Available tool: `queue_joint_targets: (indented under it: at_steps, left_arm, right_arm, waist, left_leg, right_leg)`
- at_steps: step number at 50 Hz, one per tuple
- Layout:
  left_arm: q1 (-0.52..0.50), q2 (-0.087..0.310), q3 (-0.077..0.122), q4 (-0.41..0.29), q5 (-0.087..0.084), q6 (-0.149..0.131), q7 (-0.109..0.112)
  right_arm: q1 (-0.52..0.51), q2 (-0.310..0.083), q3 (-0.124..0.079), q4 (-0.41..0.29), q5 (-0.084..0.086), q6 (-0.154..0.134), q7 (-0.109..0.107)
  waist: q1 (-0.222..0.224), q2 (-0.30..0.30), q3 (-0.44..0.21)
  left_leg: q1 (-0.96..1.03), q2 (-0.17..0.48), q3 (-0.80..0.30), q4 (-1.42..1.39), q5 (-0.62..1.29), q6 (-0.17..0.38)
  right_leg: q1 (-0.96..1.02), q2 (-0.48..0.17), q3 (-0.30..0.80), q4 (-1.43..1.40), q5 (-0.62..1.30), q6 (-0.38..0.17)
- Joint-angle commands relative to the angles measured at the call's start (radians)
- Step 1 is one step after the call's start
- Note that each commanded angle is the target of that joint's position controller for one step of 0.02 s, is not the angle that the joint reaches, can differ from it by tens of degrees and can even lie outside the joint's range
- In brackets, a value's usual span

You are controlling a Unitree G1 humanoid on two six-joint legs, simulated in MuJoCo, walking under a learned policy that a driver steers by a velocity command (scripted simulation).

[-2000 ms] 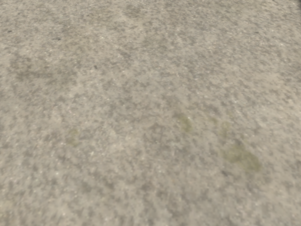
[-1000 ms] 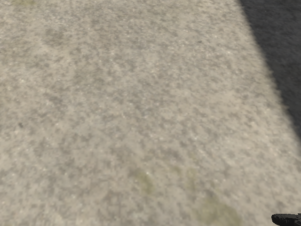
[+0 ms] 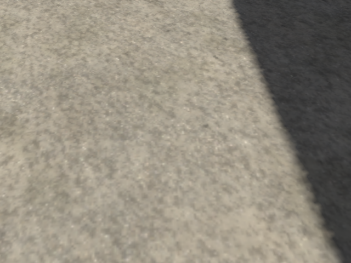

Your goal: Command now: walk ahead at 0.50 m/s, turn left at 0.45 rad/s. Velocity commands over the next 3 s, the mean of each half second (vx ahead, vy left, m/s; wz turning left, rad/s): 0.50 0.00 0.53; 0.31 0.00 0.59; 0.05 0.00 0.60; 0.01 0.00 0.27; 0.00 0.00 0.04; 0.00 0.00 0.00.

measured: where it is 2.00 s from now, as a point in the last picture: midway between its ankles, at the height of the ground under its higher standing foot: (172, 253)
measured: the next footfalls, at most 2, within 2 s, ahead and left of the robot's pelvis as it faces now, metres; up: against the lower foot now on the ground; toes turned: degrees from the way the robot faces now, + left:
left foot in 0.18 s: +0.27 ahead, +0.13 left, +0.00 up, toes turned +9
right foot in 0.64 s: +0.58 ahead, -0.02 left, +0.00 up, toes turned +26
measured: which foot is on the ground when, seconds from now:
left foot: up 0.00-0.16, down 0.18-0.64, up 0.66-1.00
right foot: down 0.00-0.20, up 0.22-0.62, down 0.64-1.00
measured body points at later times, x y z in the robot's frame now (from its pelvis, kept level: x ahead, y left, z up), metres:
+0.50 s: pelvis +0.28 +0.05 +0.00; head +0.32 +0.07 +0.45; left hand +0.41 +0.35 -0.09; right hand +0.44 -0.21 -0.10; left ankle +0.23 +0.12 -0.74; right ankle +0.50 -0.09 -0.69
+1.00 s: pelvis +0.49 +0.06 +0.00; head +0.53 +0.08 +0.45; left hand +0.42 +0.35 -0.11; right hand +0.79 -0.07 -0.09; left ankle +0.49 +0.22 -0.69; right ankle +0.55 -0.03 -0.74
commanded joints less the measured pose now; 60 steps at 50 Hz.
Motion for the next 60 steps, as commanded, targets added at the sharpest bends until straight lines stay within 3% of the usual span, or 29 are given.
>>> queue_joint_targets:
  at_steps: [1, 4, 6, 8, 9, 10, 11, 12, 13, 14, 15, 19, 24, 28, 31, 32, 33, 34, 35, 37, 40, 43, 48, 53, 56, 57, 58, 59, 60]
  left_arm:
    - [-0.018, 0.165, 0.038, -0.043, -0.010, -0.003, 0.011]
    - [0.012, 0.181, 0.044, -0.022, -0.021, 0.026, 0.016]
    - [-0.003, 0.209, 0.051, -0.028, -0.024, 0.042, 0.025]
    - [-0.019, 0.233, 0.058, -0.036, -0.025, 0.057, 0.037]
    - [-0.039, 0.227, 0.053, -0.046, -0.028, 0.056, 0.042]
    - [0.032, 0.128, 0.021, -0.086, 0.001, 0.036, 0.033]
    - [0.038, 0.083, -0.005, -0.114, 0.002, -0.005, 0.013]
    - [-0.088, 0.168, 0.019, -0.140, -0.037, -0.034, -0.005]
    - [-0.141, 0.164, 0.015, -0.167, -0.054, -0.048, -0.010]
    - [-0.143, 0.149, 0.013, -0.161, -0.034, -0.052, -0.004]
    - [-0.128, 0.160, 0.022, -0.152, -0.013, -0.043, 0.002]
    - [-0.110, 0.121, 0.017, -0.154, 0.006, -0.002, 0.007]
    - [-0.312, 0.076, -0.006, -0.202, -0.004, -0.008, -0.001]
    - [-0.352, 0.128, 0.012, -0.222, -0.022, -0.023, -0.016]
    - [-0.241, 0.161, 0.036, -0.197, -0.023, -0.036, -0.016]
    - [-0.155, 0.192, 0.051, -0.186, -0.006, -0.041, -0.009]
    - [-0.034, 0.254, 0.065, -0.182, 0.013, -0.040, 0.001]
    - [-0.003, 0.308, 0.076, -0.154, 0.025, -0.023, -0.008]
    - [-0.048, 0.200, 0.053, -0.185, 0.004, -0.018, -0.012]
    - [-0.135, 0.122, 0.026, -0.204, 0.006, 0.001, -0.006]
    - [-0.187, 0.115, 0.024, -0.174, 0.011, 0.010, 0.000]
    - [-0.196, 0.154, 0.039, -0.149, 0.006, 0.019, 0.013]
    - [-0.233, 0.180, 0.047, -0.130, -0.011, 0.052, 0.026]
    - [-0.210, 0.221, 0.063, -0.106, -0.039, 0.071, 0.011]
    - [-0.205, 0.205, 0.062, -0.093, -0.058, 0.076, 0.008]
    - [-0.160, 0.175, 0.054, -0.092, -0.034, 0.072, 0.005]
    - [-0.151, 0.110, 0.023, -0.146, 0.023, 0.067, 0.001]
    - [-0.211, 0.147, 0.033, -0.139, 0.015, 0.067, -0.002]
    - [-0.247, 0.170, 0.039, -0.148, -0.016, 0.073, -0.002]
  right_arm:
    - [-0.124, -0.019, 0.006, -0.111, 0.000, -0.014, 0.022]
    - [-0.180, -0.024, 0.006, -0.162, 0.002, -0.014, 0.043]
    - [-0.153, -0.048, -0.007, -0.178, 0.002, -0.010, 0.051]
    - [0.011, -0.112, -0.042, -0.155, 0.003, -0.002, 0.045]
    - [0.172, -0.166, -0.074, -0.119, 0.003, 0.003, 0.029]
    - [0.258, -0.277, -0.103, -0.102, 0.001, 0.012, 0.007]
    - [0.236, -0.278, -0.092, -0.131, 0.003, -0.001, 0.007]
    - [0.235, -0.200, -0.069, -0.129, -0.005, -0.009, 0.010]
    - [0.188, -0.170, -0.060, -0.127, -0.006, -0.015, 0.009]
    - [0.122, -0.148, -0.053, -0.133, -0.004, -0.018, 0.009]
    - [0.071, -0.118, -0.043, -0.148, -0.011, -0.020, 0.006]
    - [0.047, -0.139, -0.047, -0.149, -0.013, -0.025, -0.013]
    - [0.117, -0.169, -0.057, -0.115, -0.001, -0.010, -0.035]
    - [0.162, -0.162, -0.058, -0.091, 0.008, -0.001, -0.039]
    - [0.136, -0.141, -0.055, -0.097, 0.002, 0.005, -0.041]
    - [0.135, -0.098, -0.040, -0.106, -0.002, 0.005, -0.039]
    - [0.164, -0.036, -0.019, -0.128, -0.024, 0.006, -0.041]
    - [0.300, -0.025, -0.013, -0.160, 0.009, 0.000, -0.043]
    - [0.298, -0.134, -0.035, -0.121, 0.011, 0.008, -0.049]
    - [0.155, -0.174, -0.054, -0.136, -0.004, 0.034, -0.054]
    - [0.147, -0.113, -0.052, -0.148, 0.002, 0.066, -0.052]
    - [0.097, -0.074, -0.040, -0.178, -0.002, 0.080, -0.052]
    - [0.019, -0.070, -0.037, -0.203, -0.006, 0.081, -0.025]
    - [-0.060, -0.090, -0.049, -0.250, -0.004, 0.095, 0.003]
    - [0.021, -0.123, -0.072, -0.235, -0.009, 0.094, 0.003]
    - [0.103, -0.217, -0.102, -0.226, -0.012, 0.090, -0.017]
    - [0.100, -0.333, -0.118, -0.247, -0.030, 0.085, -0.034]
    - [0.118, -0.248, -0.094, -0.249, -0.036, 0.066, -0.025]
    - [0.079, -0.219, -0.081, -0.243, -0.031, 0.051, -0.020]
  waist:
    - [0.016, -0.069, 0.087]
    - [0.021, -0.076, 0.091]
    - [-0.017, -0.115, 0.039]
    - [-0.117, -0.143, -0.070]
    - [-0.211, -0.106, -0.150]
    - [-0.182, 0.103, -0.255]
    - [-0.141, 0.157, -0.393]
    - [-0.199, 0.053, -0.331]
    - [-0.169, 0.010, -0.194]
    - [-0.116, -0.066, -0.109]
    - [-0.080, -0.052, -0.072]
    - [-0.037, -0.017, -0.038]
    - [-0.118, 0.026, -0.015]
    - [-0.123, 0.052, -0.023]
    - [-0.052, 0.087, -0.041]
    - [-0.007, 0.062, -0.102]
    - [0.020, -0.096, -0.249]
    - [-0.061, -0.449, -0.324]
    - [-0.043, -0.289, -0.257]
    - [-0.035, -0.121, -0.127]
    - [-0.077, -0.180, -0.060]
    - [-0.072, -0.177, -0.073]
    - [-0.054, -0.157, -0.089]
    - [-0.033, -0.164, -0.055]
    - [-0.088, -0.127, -0.087]
    - [-0.109, 0.017, -0.152]
    - [-0.067, 0.287, -0.196]
    - [-0.137, 0.145, -0.302]
    - [-0.124, 0.082, -0.241]
  left_leg:
    - [-0.019, 0.003, 0.041, -0.102, 0.036, 0.022]
    - [-0.044, -0.019, 0.092, -0.154, -0.071, 0.055]
    - [0.058, -0.077, 0.154, -0.158, -0.171, 0.090]
    - [0.294, -0.151, 0.188, -0.167, -0.239, 0.140]
    - [0.560, -0.161, 0.145, -0.249, -0.172, 0.184]
    - [0.953, 0.079, -0.252, -0.240, -0.169, 0.310]
    - [1.128, 0.256, -0.761, -0.408, -0.293, 0.463]
    - [1.087, 0.228, -0.665, -0.462, -0.322, 0.401]
    - [0.940, 0.190, -0.519, -0.474, -0.273, 0.359]
    - [0.785, 0.143, -0.414, -0.487, -0.174, 0.325]
    - [0.676, 0.108, -0.341, -0.505, -0.076, 0.309]
    - [0.468, 0.050, -0.228, -0.556, 0.078, 0.313]
    - [0.399, -0.023, -0.166, -0.528, -0.083, 0.233]
    - [0.491, 0.028, -0.287, -0.447, -0.203, 0.206]
    - [0.514, 0.027, -0.344, -0.332, -0.199, 0.168]
    - [0.482, -0.037, -0.299, -0.178, -0.160, 0.126]
    - [0.363, -0.124, -0.192, 0.125, -0.373, 0.073]
    - [0.039, -0.214, -0.105, 0.405, -0.729, 0.017]
    - [-0.032, -0.140, -0.147, 0.525, -0.677, -0.010]
    - [0.004, -0.084, -0.084, 0.534, -0.558, -0.039]
    - [0.103, -0.041, -0.020, 0.430, -0.489, -0.053]
    - [0.083, -0.029, 0.002, 0.309, -0.419, -0.070]
    - [0.178, -0.017, 0.045, 0.081, -0.237, -0.054]
    - [0.234, -0.039, 0.099, -0.099, -0.300, -0.004]
    - [0.431, -0.096, 0.126, -0.339, -0.155, 0.065]
    - [0.654, -0.002, -0.032, -0.374, 0.230, 0.129]
    - [0.855, 0.266, -0.423, -0.341, 0.552, 0.350]
    - [0.826, 0.301, -0.466, -0.367, 0.481, 0.418]
    - [0.773, 0.250, -0.367, -0.376, 0.413, 0.370]
  right_leg:
    - [-0.016, -0.305, 0.056, -0.080, 0.386, -0.108]
    - [0.099, -0.334, 0.025, -0.005, 0.535, -0.093]
    - [0.129, -0.333, -0.007, 0.110, 0.860, -0.072]
    - [0.098, -0.316, -0.029, 0.367, 1.086, -0.048]
    - [-0.046, -0.277, -0.045, 0.599, 0.968, -0.013]
    - [-0.448, -0.164, -0.040, 0.967, 0.312, 0.042]
    - [-0.715, 0.014, 0.175, 1.207, -0.346, 0.068]
    - [-0.818, -0.053, 0.289, 1.226, -0.284, 0.047]
    - [-0.831, -0.094, 0.273, 1.149, -0.196, 0.030]
    - [-0.788, -0.133, 0.262, 1.047, -0.139, 0.035]
    - [-0.720, -0.160, 0.261, 0.974, -0.100, 0.046]
    - [-0.620, -0.159, 0.226, 0.818, -0.010, 0.117]
    - [-0.522, -0.084, 0.209, 0.429, 0.308, 0.138]
    - [-0.477, -0.066, 0.259, 0.309, 0.290, 0.113]
    - [-0.338, -0.064, 0.245, 0.258, 0.185, 0.058]
    - [-0.185, -0.115, 0.274, 0.237, 0.193, 0.018]
    - [0.059, -0.305, 0.451, 0.258, 0.290, -0.036]
    - [0.267, -0.498, 0.906, 0.158, 0.225, -0.198]
    - [0.213, -0.483, 0.887, 0.147, 0.183, -0.184]
    - [0.007, -0.397, 0.550, 0.166, 0.436, -0.136]
    - [-0.179, -0.308, 0.328, 0.112, 0.584, -0.134]
    - [-0.152, -0.338, 0.260, 0.073, 0.643, -0.175]
    - [-0.136, -0.338, 0.130, 0.055, 0.542, -0.161]
    - [-0.076, -0.371, 0.100, 0.127, 0.495, -0.131]
    - [-0.102, -0.316, 0.031, 0.339, 0.530, -0.049]
    - [-0.261, -0.237, -0.018, 0.554, 0.361, 0.030]
    - [-0.620, -0.073, -0.016, 0.876, -0.373, 0.128]
    - [-0.654, -0.061, 0.198, 1.022, -0.459, 0.130]
    - [-0.675, -0.084, 0.228, 1.049, -0.392, 0.117]
Over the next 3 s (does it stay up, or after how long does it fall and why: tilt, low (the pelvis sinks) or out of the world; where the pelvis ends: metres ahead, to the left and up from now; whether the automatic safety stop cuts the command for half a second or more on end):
stays up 0.53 0.11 0.00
